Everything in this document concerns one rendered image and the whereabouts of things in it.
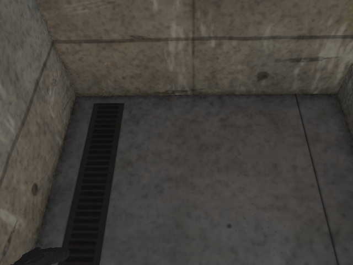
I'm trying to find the left robot hand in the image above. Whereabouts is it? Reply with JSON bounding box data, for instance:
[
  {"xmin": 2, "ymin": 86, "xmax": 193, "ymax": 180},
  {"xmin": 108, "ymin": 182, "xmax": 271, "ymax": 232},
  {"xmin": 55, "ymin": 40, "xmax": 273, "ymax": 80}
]
[{"xmin": 11, "ymin": 247, "xmax": 69, "ymax": 265}]

